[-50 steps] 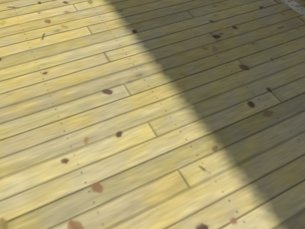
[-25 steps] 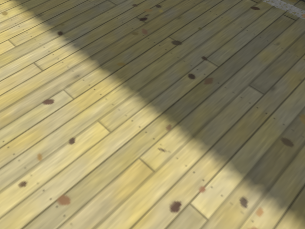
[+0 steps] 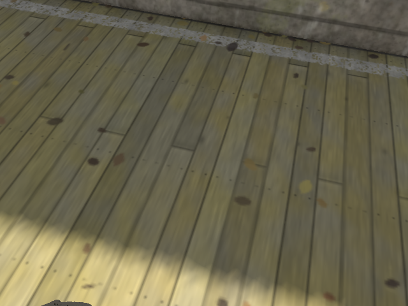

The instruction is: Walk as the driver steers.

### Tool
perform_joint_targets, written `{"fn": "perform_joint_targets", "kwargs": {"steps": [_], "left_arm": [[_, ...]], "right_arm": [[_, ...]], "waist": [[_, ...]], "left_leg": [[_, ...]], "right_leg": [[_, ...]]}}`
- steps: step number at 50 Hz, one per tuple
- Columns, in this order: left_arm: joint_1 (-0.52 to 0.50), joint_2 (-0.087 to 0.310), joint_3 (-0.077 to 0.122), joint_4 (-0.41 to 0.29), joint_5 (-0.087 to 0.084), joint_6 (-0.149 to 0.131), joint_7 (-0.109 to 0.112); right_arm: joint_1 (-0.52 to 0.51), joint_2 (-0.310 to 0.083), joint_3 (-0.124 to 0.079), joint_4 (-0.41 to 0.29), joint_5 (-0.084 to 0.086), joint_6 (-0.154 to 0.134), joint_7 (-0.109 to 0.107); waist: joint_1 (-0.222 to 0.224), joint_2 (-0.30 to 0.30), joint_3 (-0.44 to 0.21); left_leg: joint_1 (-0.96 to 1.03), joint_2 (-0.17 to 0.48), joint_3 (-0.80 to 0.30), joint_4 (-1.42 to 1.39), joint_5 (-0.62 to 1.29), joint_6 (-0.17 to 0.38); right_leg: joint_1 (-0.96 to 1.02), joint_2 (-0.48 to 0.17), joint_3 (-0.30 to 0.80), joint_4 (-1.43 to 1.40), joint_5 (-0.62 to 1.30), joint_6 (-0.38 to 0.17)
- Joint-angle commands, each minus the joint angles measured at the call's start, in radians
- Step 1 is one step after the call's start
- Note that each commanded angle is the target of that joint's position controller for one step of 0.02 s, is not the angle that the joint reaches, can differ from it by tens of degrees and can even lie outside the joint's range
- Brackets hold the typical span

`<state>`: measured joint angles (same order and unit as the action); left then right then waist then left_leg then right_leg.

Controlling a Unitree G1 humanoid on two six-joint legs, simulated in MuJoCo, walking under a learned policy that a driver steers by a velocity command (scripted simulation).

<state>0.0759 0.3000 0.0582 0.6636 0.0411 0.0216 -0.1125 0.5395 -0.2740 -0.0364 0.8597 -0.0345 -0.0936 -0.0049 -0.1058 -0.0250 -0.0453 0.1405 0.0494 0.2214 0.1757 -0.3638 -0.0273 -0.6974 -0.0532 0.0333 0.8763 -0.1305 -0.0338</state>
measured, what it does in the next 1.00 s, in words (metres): walks ahead, turning left: right foot, then left foot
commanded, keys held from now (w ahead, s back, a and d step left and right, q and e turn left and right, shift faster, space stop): w+q+shift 0.56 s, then q+shift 0.44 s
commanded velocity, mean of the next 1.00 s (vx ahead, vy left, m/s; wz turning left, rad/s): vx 0.73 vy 0.00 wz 0.75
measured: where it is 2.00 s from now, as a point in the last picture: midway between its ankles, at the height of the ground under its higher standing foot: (149, 233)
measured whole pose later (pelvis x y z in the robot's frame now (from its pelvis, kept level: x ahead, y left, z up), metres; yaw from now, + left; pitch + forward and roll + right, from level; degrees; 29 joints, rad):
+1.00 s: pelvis +0.75 +0.09 -0.02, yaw +51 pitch +1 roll -1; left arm 0.05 0.28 -0.02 0.62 0.03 -0.06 0.04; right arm 0.33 -0.36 -0.11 0.77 0.00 0.00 -0.02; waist -0.09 0.00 0.11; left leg -0.27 -0.23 -0.19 1.10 -0.57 0.04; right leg -0.52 0.03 0.03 0.56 -0.08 -0.03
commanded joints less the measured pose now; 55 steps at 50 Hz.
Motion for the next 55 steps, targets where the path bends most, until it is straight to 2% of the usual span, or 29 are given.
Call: {"fn": "perform_joint_targets", "kwargs": {"steps": [1, 3, 4, 5, 6, 7, 9, 11, 13, 17, 21, 23, 26, 27, 28, 29, 30, 31, 32, 35, 39, 43, 46, 47, 48, 49, 50, 52, 55], "left_arm": [[-0.215, 0.037, -0.013, -0.127, 0.001, -0.042, 0.003], [-0.042, 0.060, -0.002, -0.085, 0.001, -0.054, 0.032], [0.213, 0.091, 0.018, -0.007, 0.000, -0.066, 0.052], [0.427, 0.186, 0.050, 0.051, 0.020, -0.074, 0.082], [0.477, 0.323, 0.071, 0.046, 0.035, -0.087, 0.103], [0.439, 0.282, 0.064, 0.042, 0.027, -0.088, 0.112], [0.268, 0.143, 0.028, 0.067, 0.015, -0.093, 0.105], [0.207, 0.061, 0.006, 0.077, -0.004, -0.102, 0.106], [0.239, 0.010, -0.007, 0.115, -0.018, -0.118, 0.103], [0.270, -0.017, -0.013, 0.164, -0.020, -0.145, 0.096], [0.314, 0.026, -0.012, 0.202, -0.014, -0.145, 0.125], [0.319, 0.083, -0.006, 0.201, -0.014, -0.138, 0.145], [0.235, 0.193, 0.027, 0.166, -0.003, -0.101, 0.173], [0.171, 0.207, 0.034, 0.140, 0.003, -0.085, 0.169], [0.146, 0.176, 0.034, 0.139, -0.004, -0.076, 0.146], [0.122, 0.005, -0.012, 0.091, 0.011, -0.095, 0.123], [0.218, 0.002, -0.024, -0.023, -0.015, -0.120, 0.120], [0.186, 0.052, -0.030, -0.026, -0.007, -0.148, 0.123], [0.167, 0.086, -0.024, -0.008, -0.010, -0.154, 0.125], [0.157, 0.079, -0.028, -0.009, 0.021, -0.087, 0.134], [0.038, 0.031, -0.048, -0.075, -0.004, -0.055, 0.128], [-0.073, 0.022, -0.068, -0.114, -0.022, -0.057, 0.135], [0.075, 0.098, -0.046, -0.071, -0.017, -0.080, 0.154], [0.228, 0.127, -0.035, -0.027, -0.013, -0.097, 0.164], [0.303, 0.174, -0.027, -0.020, -0.005, -0.106, 0.170], [0.267, 0.188, -0.021, -0.063, 0.006, -0.091, 0.159], [0.171, 0.161, -0.006, -0.082, -0.008, -0.076, 0.163], [0.059, 0.030, -0.044, -0.102, -0.014, -0.050, 0.175], [0.075, 0.085, -0.025, -0.053, -0.006, -0.041, 0.165]], "right_arm": [[-0.013, -0.156, -0.026, -0.002, 0.012, -0.006, 0.001], [-0.029, -0.211, -0.035, 0.028, 0.017, 0.000, 0.004], [-0.076, -0.230, -0.038, 0.029, 0.026, 0.003, 0.006], [-0.105, -0.195, -0.027, -0.003, 0.030, -0.006, 0.014], [-0.082, -0.011, 0.007, -0.076, 0.049, -0.014, 0.033], [-0.162, -0.101, -0.021, -0.080, 0.062, -0.014, 0.028], [-0.173, -0.073, -0.023, -0.067, 0.054, -0.001, 0.032], [-0.113, -0.030, -0.022, -0.021, 0.027, 0.032, 0.046], [-0.163, -0.004, -0.024, -0.036, 0.026, 0.061, 0.060], [-0.339, 0.016, -0.011, -0.104, 0.027, 0.081, 0.078], [-0.487, -0.013, 0.004, -0.167, 0.019, 0.078, 0.094], [-0.496, -0.032, 0.007, -0.174, 0.024, 0.079, 0.096], [-0.177, -0.131, -0.026, -0.091, 0.031, 0.093, 0.075], [0.037, -0.186, -0.056, -0.025, 0.027, 0.095, 0.058], [0.102, -0.218, -0.084, 0.010, 0.038, 0.089, 0.035], [-0.021, -0.254, -0.093, 0.009, 0.045, 0.093, 0.020], [-0.077, -0.330, -0.101, -0.041, 0.016, 0.092, 0.021], [-0.112, -0.294, -0.103, -0.076, 0.008, 0.086, 0.015], [-0.156, -0.226, -0.089, -0.072, 0.010, 0.080, 0.009], [-0.243, -0.181, -0.066, -0.085, 0.037, 0.045, 0.002], [-0.200, -0.201, -0.077, -0.078, 0.036, 0.039, 0.003], [-0.140, -0.180, -0.086, -0.073, 0.039, 0.082, -0.003], [-0.224, -0.199, -0.096, -0.120, 0.024, 0.084, -0.010], [-0.276, -0.190, -0.093, -0.144, 0.033, 0.074, -0.006], [-0.219, -0.066, -0.064, -0.177, 0.046, 0.071, -0.009], [-0.027, -0.083, -0.062, -0.195, 0.055, 0.078, -0.024], [-0.015, -0.138, -0.064, -0.162, 0.019, 0.098, -0.026], [-0.207, -0.173, -0.076, -0.186, -0.004, 0.129, 0.001], [-0.228, -0.123, -0.060, -0.220, 0.019, 0.168, 0.039]], "waist": [[0.031, 0.120, 0.232], [0.134, 0.149, 0.114], [0.273, 0.133, -0.012], [0.370, 0.064, -0.173], [0.301, -0.246, -0.332], [0.316, -0.109, -0.302], [0.178, -0.045, -0.018], [0.106, -0.097, 0.041], [0.092, -0.096, 0.089], [0.081, -0.083, 0.183], [0.070, -0.031, 0.230], [0.044, -0.035, 0.189], [-0.139, -0.109, -0.005], [-0.231, -0.086, -0.085], [-0.233, 0.038, -0.081], [-0.087, 0.294, 0.073], [0.030, 0.289, -0.118], [0.023, 0.113, -0.092], [0.077, -0.044, 0.058], [0.179, -0.137, 0.128], [0.129, -0.044, 0.035], [0.039, 0.063, -0.017], [0.117, 0.098, -0.049], [0.202, 0.082, -0.086], [0.181, -0.103, -0.201], [0.080, -0.164, -0.374], [0.074, -0.110, -0.382], [0.088, -0.011, -0.158], [0.076, -0.119, -0.029]], "left_leg": [[-0.098, 0.250, -0.192, -0.141, 0.373, 0.208], [-0.135, 0.242, -0.149, 0.111, 0.985, 0.207], [-0.258, 0.204, -0.113, 0.377, 1.053, 0.188], [-0.536, 0.123, -0.110, 0.725, 0.710, 0.173], [-0.833, -0.037, -0.219, 1.098, -0.164, 0.157], [-0.872, -0.052, -0.366, 1.208, -0.052, 0.180], [-0.884, 0.052, -0.311, 1.154, 0.140, 0.166], [-0.813, 0.087, -0.288, 1.123, 0.180, 0.136], [-0.854, 0.096, -0.270, 1.145, 0.209, 0.128], [-0.924, 0.068, -0.194, 1.047, 0.370, 0.130], [-0.903, 0.024, -0.081, 0.771, 0.420, 0.176], [-0.743, -0.051, -0.001, 0.644, 0.417, 0.211], [-0.380, -0.138, -0.006, 0.639, 0.270, 0.259], [-0.161, -0.141, -0.074, 0.588, 0.188, 0.297], [-0.002, -0.118, -0.170, 0.460, 0.164, 0.340], [0.001, -0.028, -0.395, 0.496, 0.432, 0.365], [0.201, 0.136, -0.864, 0.304, 0.395, 0.554], [0.151, 0.215, -1.033, 0.112, 0.254, 0.539], [-0.034, 0.196, -0.955, 0.081, 0.331, 0.487], [-0.404, 0.081, -0.655, 0.114, 0.832, 0.394], [-0.446, -0.107, -0.466, 0.224, 1.137, 0.260], [-0.369, -0.174, -0.500, 0.327, 0.944, 0.134], [-0.380, -0.180, -0.602, 0.537, 0.796, 0.073], [-0.421, -0.205, -0.563, 0.730, 0.678, 0.047], [-0.585, -0.283, -0.427, 1.037, -0.196, 0.032], [-0.671, -0.278, -0.379, 1.241, -0.405, 0.022], [-0.720, -0.184, -0.344, 1.341, -0.253, 0.020], [-0.731, -0.110, -0.302, 1.247, -0.104, -0.001], [-0.634, -0.077, -0.259, 1.052, -0.069, -0.015]], "right_leg": [[0.001, 0.005, -0.130, -0.195, -0.092, -0.044], [0.329, 0.108, -0.170, -0.239, -0.200, -0.077], [0.656, 0.126, -0.145, -0.310, -0.120, -0.086], [1.016, -0.055, 0.064, -0.321, -0.299, -0.088], [1.204, -0.388, 0.557, -0.502, -0.778, -0.078], [1.033, -0.407, 0.712, -0.653, -0.794, -0.050], [0.762, -0.311, 0.370, -0.640, -0.455, -0.029], [0.629, -0.224, 0.144, -0.674, -0.275, 0.003], [0.604, -0.205, 0.023, -0.700, -0.132, 0.021], [0.561, -0.138, -0.207, -0.758, 0.170, 0.048], [0.664, -0.133, -0.329, -0.770, 0.537, 0.051], [0.712, -0.145, -0.364, -0.696, 0.953, 0.061], [0.756, -0.206, -0.333, -0.281, 1.365, 0.048], [0.659, -0.213, -0.293, 0.012, 1.275, 0.024], [0.489, -0.089, -0.291, 0.415, 0.607, 0.008], [0.115, 0.105, -0.226, 0.789, -0.342, 0.031], [-0.136, 0.124, -0.011, 0.905, -0.391, 0.055], [-0.193, 0.080, 0.061, 0.822, -0.340, 0.048], [-0.159, 0.038, 0.061, 0.712, -0.277, 0.053], [0.085, -0.047, 0.036, 0.465, -0.269, 0.113], [0.222, 0.012, -0.045, 0.083, -0.041, 0.112], [0.302, 0.119, -0.065, -0.215, 0.149, 0.079], [0.512, 0.155, 0.001, -0.406, 0.202, 0.054], [0.667, 0.077, 0.048, -0.505, 0.359, 0.027], [0.904, -0.240, 0.275, -0.413, 0.773, -0.044], [0.992, -0.513, 0.566, -0.350, 1.014, -0.205], [0.912, -0.503, 0.625, -0.401, 0.740, -0.289], [0.644, -0.307, 0.349, -0.510, 0.234, -0.213], [0.452, -0.200, 0.086, -0.572, 0.245, -0.145]]}}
